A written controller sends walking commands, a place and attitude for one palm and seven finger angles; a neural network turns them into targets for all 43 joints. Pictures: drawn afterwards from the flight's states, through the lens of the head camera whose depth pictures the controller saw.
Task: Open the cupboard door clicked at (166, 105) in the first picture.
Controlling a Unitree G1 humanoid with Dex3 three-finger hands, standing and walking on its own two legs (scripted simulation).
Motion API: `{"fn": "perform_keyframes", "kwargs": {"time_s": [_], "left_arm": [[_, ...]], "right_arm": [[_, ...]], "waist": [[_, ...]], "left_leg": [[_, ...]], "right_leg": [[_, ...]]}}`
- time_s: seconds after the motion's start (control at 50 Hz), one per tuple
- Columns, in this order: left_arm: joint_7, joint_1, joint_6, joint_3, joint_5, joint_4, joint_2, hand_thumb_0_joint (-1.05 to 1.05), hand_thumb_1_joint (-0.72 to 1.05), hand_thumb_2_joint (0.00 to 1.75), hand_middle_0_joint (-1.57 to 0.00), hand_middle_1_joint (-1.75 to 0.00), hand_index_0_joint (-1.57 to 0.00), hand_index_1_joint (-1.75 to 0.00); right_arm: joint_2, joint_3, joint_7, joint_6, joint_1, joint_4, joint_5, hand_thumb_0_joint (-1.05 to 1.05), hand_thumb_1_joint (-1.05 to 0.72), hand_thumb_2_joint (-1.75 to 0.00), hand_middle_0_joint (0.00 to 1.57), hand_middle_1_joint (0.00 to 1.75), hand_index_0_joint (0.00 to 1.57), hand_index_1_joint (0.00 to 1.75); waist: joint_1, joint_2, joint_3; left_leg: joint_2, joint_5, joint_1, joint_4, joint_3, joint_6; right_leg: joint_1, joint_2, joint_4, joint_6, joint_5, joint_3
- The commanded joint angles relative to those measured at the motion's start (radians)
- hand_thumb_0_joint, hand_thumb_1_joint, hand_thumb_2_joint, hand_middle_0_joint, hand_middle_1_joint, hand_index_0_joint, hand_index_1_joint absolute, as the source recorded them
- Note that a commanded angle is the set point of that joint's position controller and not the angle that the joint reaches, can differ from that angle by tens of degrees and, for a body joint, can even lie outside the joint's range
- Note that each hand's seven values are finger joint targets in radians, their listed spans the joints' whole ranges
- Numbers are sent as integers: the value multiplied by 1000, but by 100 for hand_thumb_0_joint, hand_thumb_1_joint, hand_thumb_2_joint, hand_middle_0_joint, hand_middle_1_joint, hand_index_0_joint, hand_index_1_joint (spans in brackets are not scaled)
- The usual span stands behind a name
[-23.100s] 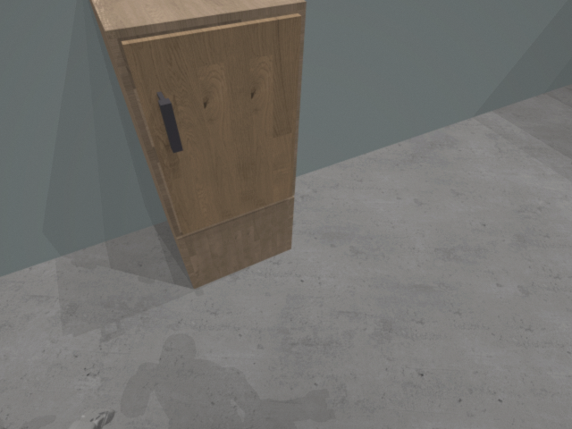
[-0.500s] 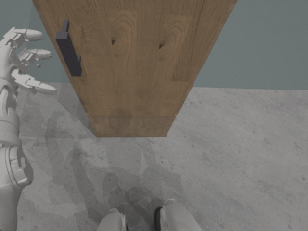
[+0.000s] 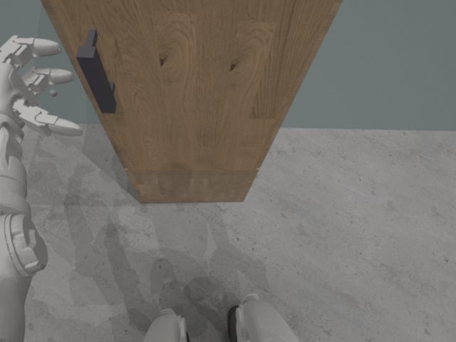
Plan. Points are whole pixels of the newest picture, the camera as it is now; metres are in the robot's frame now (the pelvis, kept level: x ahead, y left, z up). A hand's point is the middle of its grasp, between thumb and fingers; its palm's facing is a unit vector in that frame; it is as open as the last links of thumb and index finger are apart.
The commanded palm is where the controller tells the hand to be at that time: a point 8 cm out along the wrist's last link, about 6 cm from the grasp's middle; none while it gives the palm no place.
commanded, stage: move the hooked fingers beside the handle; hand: left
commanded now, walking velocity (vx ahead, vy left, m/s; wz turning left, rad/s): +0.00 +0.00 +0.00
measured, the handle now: (100, 73) +0.55 +0.17 +0.08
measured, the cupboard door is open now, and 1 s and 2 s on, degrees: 0 0 0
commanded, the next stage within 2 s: slide the fingers in behind the handle in 0.14 s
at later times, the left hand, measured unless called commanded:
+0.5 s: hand (64, 96) +0.50 +0.22 +0.08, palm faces -0.08 -1.00 +0.00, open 14.0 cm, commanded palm +0.49 +0.26 +0.08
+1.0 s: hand (88, 96) +0.51 +0.19 +0.08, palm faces -0.06 -1.00 -0.01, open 14.0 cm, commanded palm +0.49 +0.22 +0.08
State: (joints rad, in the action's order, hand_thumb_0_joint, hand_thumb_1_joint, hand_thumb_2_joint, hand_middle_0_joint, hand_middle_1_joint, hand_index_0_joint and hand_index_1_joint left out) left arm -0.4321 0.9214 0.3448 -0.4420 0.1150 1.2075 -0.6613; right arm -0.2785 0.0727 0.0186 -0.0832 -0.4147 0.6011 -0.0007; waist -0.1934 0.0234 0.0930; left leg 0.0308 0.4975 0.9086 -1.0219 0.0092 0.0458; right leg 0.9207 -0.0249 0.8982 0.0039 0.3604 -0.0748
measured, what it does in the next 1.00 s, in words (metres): stands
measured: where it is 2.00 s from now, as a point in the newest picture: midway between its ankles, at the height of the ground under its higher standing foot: outside the picture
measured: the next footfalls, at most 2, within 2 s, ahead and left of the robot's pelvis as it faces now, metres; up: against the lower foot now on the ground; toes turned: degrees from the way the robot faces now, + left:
none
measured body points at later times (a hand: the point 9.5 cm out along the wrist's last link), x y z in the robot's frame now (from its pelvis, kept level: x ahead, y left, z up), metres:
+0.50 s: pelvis +0.01 +0.00 +0.00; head +0.14 +0.03 +0.43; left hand +0.50 +0.27 +0.08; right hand +0.01 -0.27 -0.10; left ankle -0.01 +0.08 -0.67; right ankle +0.03 -0.13 -0.67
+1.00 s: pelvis +0.00 -0.01 +0.00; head +0.13 +0.01 +0.43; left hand +0.50 +0.24 +0.08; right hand +0.00 -0.27 -0.11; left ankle -0.01 +0.08 -0.67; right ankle +0.03 -0.13 -0.67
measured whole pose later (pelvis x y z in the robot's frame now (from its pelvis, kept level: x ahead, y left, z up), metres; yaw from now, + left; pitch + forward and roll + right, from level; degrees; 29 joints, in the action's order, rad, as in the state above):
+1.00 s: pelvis +0.00 -0.01 +0.00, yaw +0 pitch +21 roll -3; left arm -0.33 0.90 0.37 -0.37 0.12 1.15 -0.52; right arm -0.27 0.05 0.00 -0.06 -0.41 0.61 -0.01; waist -0.18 0.03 0.10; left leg 0.03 0.50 0.89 -1.01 0.01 0.04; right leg 0.91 -0.02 0.91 0.01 0.37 -0.07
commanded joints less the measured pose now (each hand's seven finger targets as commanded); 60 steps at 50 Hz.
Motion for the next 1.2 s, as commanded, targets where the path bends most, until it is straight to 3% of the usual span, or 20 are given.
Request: {"fn": "perform_keyframes", "kwargs": {"time_s": [0.0, 0.1, 0.16, 0.2, 0.26, 0.28, 0.32, 0.4, 0.46, 0.5, 0.52, 0.56, 0.6, 0.64, 0.74, 0.76, 0.92, 1.0, 1.12, 1.18], "left_arm": [[-1, 416, 56, -23, 12, -205, -267, 0, -50, 30, -30, -120, -30, -120], [-9, 407, 92, -53, 39, -283, -279, 0, -50, 30, -30, -120, -30, -120], [-9, 389, 69, -66, 33, -209, -298, 0, -50, 30, -30, -120, -30, -120], [-6, 394, 64, -71, 20, -215, -320, 0, -50, 30, -30, -120, -30, -120], [-7, 374, 58, -31, 17, -232, -271, 0, -50, 30, -30, -120, -30, -120], [-9, 390, 70, -11, 29, -271, -237, 0, -50, 30, -30, -120, -30, -120], [-13, 397, 72, 12, 39, -272, -196, 0, -50, 30, -30, -120, -30, -120], [-6, 391, 74, 3, 57, -283, -177, 0, -50, 30, -30, -120, -30, -120], [21, 403, 60, 38, 44, -260, -132, 0, -50, 30, -30, -120, -30, -120], [43, 408, 65, 17, 33, -273, -160, 0, -50, 30, -30, -120, -30, -120], [56, 390, 64, -3, 27, -250, -179, 0, -50, 30, -30, -120, -30, -120], [73, 395, 74, 6, 18, -270, -170, 0, -50, 30, -30, -120, -30, -120], [84, 409, 93, -4, 13, -312, -179, 0, -50, 30, -30, -120, -30, -120], [89, 373, 94, -14, 13, -288, -180, 0, -50, 30, -30, -120, -30, -120], [82, 411, 89, 28, 20, -277, -126, 0, -50, 30, -30, -120, -30, -120], [82, 396, 88, 7, 19, -266, -154, 0, -50, 30, -30, -120, -30, -120], [97, 416, 88, 64, 23, -265, -62, 0, -50, 30, -30, -120, -30, -120], [124, 428, 90, 48, 11, -242, -80, 0, -50, 30, -30, -120, -30, -120], [139, 433, 113, 110, -1, -314, -1, 0, -50, 30, -30, -120, -30, -120], [145, 421, 100, 99, 18, -286, 8, 0, -50, 30, -30, -120, -30, -120]], "right_arm": [[-206, -78, 14, 11, -172, -47, -4, 0, -90, -90, 20, 30, 20, 30], [-204, -85, 10, 14, -173, -50, -7, 0, -90, -90, 20, 30, 20, 30], [-206, -81, 11, 11, -170, -45, -3, 0, -90, -90, 20, 30, 20, 30], [-206, -79, 15, 9, -168, -49, -2, 0, -90, -90, 20, 30, 20, 30], [-201, -79, 11, 9, -166, -53, -3, 0, -90, -90, 20, 30, 20, 30], [-198, -81, 11, 10, -166, -56, -4, 0, -90, -90, 20, 30, 20, 30], [-197, -86, 9, 11, -163, -47, -5, 0, -90, -90, 20, 30, 20, 30], [-199, -91, 7, 14, -165, -39, -5, 0, -90, -90, 20, 30, 20, 30], [-191, -89, 3, 14, -161, -36, -5, 0, -90, -90, 20, 30, 20, 30], [-190, -89, 1, 14, -161, -37, -7, 0, -90, -90, 20, 30, 20, 30], [-190, -87, 1, 14, -162, -37, -8, 0, -90, -90, 20, 30, 20, 30], [-184, -88, -1, 16, -157, -47, -6, 0, -90, -90, 20, 30, 20, 30], [-182, -88, -3, 20, -157, -52, -11, 0, -90, -90, 20, 30, 20, 30], [-181, -88, -5, 20, -153, -53, -9, 0, -90, -90, 20, 30, 20, 30], [-182, -91, -5, 24, -151, -45, -6, 0, -90, -90, 20, 30, 20, 30], [-184, -91, -3, 24, -152, -46, -5, 0, -90, -90, 20, 30, 20, 30], [-176, -93, -7, 34, -159, -37, -8, 0, -90, -90, 20, 30, 20, 30], [-178, -93, -9, 37, -161, -33, -10, 0, -90, -90, 20, 30, 20, 30], [-168, -101, -18, 46, -161, -30, -13, 0, -90, -90, 20, 30, 20, 30], [-170, -101, -17, 45, -162, -26, -12, 0, -90, -90, 20, 30, 20, 30]], "waist": [[-2, 173, 448], [18, 197, 552], [6, 128, 464], [15, 163, 472], [12, 170, 463], [10, 212, 487], [-3, 189, 493], [5, 184, 508], [-6, 172, 453], [2, 182, 465], [9, 145, 452], [9, 135, 459], [21, 184, 521], [24, 151, 500], [-2, 115, 474], [8, 113, 472], [-5, 120, 471], [-2, 116, 452], [1, 172, 528], [-1, 133, 501]], "left_leg": [[0, -465, -320, 125, -77, -32], [3, -562, -391, 108, -78, -42], [-2, -475, -291, 114, -67, -25], [-5, -476, -290, 120, -67, -26], [-2, -496, -317, 119, -66, -28], [1, -555, -369, 117, -74, -36], [6, -556, -396, 110, -79, -40], [8, -586, -421, 114, -88, -45], [4, -542, -386, 121, -85, -41], [1, -537, -379, 118, -81, -40], [-1, -515, -351, 120, -79, -36], [-6, -493, -325, 123, -70, -30], [-4, -549, -370, 115, -75, -40], [-3, -534, -351, 115, -70, -38], [-6, -468, -324, 120, -64, -27], [-7, -452, -306, 125, -63, -27], [-7, -476, -338, 121, -70, -31], [-10, -437, -304, 121, -66, -28], [-8, -516, -398, 115, -72, -39], [-9, -506, -376, 119, -72, -36]], "right_leg": [[-204, -32, -55, 23, -259, 34], [-233, -36, -44, 25, -314, 36], [-263, -35, -55, 21, -302, 43], [-266, -31, -51, 22, -305, 45], [-245, -33, -56, 22, -303, 41], [-227, -34, -49, 27, -316, 34], [-199, -36, -55, 21, -302, 30], [-197, -36, -56, 23, -304, 24], [-182, -34, -59, 21, -283, 23], [-188, -32, -55, 22, -288, 27], [-212, -32, -56, 23, -290, 29], [-245, -31, -53, 22, -304, 35], [-251, -29, -40, 24, -328, 38], [-258, -30, -43, 23, -326, 37], [-260, -31, -55, 18, -310, 42], [-279, -30, -55, 20, -304, 45], [-231, -29, -50, 20, -300, 37], [-231, -25, -49, 20, -281, 42], [-219, -27, -45, 22, -307, 38], [-233, -29, -48, 25, -313, 32]]}}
